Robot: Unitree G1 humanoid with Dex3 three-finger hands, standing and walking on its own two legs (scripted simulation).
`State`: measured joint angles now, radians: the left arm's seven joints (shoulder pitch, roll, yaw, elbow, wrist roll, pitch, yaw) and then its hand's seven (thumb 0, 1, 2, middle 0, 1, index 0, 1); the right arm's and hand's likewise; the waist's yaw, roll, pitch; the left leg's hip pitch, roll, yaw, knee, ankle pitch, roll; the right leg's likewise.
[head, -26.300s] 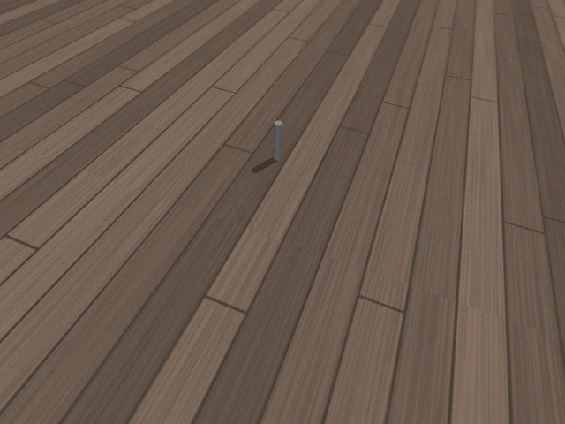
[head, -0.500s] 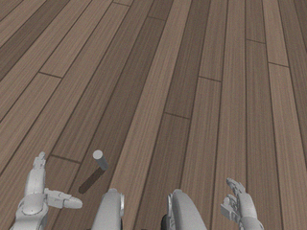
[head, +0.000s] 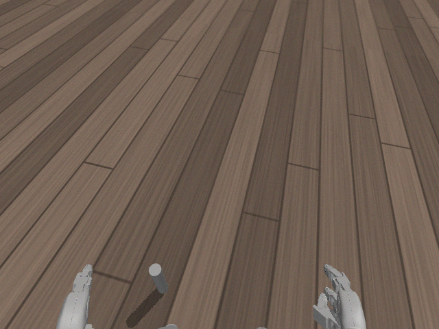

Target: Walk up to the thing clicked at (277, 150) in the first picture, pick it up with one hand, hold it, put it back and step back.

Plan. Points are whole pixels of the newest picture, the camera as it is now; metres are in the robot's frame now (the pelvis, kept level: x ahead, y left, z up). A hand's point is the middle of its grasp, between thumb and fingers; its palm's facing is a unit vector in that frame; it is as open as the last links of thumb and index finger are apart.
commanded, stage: home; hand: left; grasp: from the side
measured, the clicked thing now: (159, 279) +0.38 +0.20 -0.60
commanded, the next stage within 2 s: stand in 1.56 s
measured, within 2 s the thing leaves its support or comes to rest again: neither
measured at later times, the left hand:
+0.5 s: hand (117, 319) +0.16 +0.17 -0.05, palm faces +0.10 -0.95 -0.29, open 17.6 cm
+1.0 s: hand (117, 322) +0.16 +0.17 -0.05, palm faces +0.11 -0.95 -0.28, open 17.5 cm
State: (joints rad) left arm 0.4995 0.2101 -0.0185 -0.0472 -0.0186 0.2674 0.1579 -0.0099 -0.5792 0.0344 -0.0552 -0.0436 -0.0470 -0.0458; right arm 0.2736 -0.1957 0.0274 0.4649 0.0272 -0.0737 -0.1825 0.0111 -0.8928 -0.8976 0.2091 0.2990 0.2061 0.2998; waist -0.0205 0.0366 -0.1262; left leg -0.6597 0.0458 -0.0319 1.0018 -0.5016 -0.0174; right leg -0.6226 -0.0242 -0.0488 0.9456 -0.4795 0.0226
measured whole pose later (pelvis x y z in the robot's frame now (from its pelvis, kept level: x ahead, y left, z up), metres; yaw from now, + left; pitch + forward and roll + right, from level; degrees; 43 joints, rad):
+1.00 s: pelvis -0.01 -0.01 +0.00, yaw +0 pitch +7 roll -2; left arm 0.47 0.20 -0.01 -0.01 -0.01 0.26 0.13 -0.01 -0.55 0.05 -0.06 -0.05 -0.05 -0.05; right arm 0.27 -0.21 0.02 0.51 0.02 -0.12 -0.18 0.01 -0.90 -0.90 0.21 0.30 0.21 0.30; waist -0.02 0.03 -0.10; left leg -0.62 0.05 -0.04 0.97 -0.47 -0.03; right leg -0.59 -0.02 -0.05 0.93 -0.46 0.01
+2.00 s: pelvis +0.00 +0.00 +0.01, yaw +0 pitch +6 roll -1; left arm 0.41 0.22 -0.02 0.10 0.03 0.19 0.11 -0.01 0.13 0.67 -0.19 -0.27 -0.18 -0.27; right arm 0.24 -0.21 0.02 0.57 -0.04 -0.11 -0.15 0.01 -0.90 -0.90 0.21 0.30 0.20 0.30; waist -0.01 0.02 -0.06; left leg -0.58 0.04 -0.03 0.95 -0.48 -0.02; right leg -0.55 -0.03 -0.04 0.91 -0.47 0.02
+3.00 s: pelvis -0.02 +0.00 +0.06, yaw +1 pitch -4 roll +0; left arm 0.15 0.32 0.00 1.17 0.02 -0.01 0.01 0.00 0.90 0.90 -0.21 -0.30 -0.20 -0.30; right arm 0.15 -0.32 -0.02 1.14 -0.02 0.01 -0.01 0.01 -0.90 -0.90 0.21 0.30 0.20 0.30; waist 0.01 0.01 0.06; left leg -0.14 0.01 -0.01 0.38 -0.18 -0.01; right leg -0.13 -0.05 -0.05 0.38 -0.19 0.03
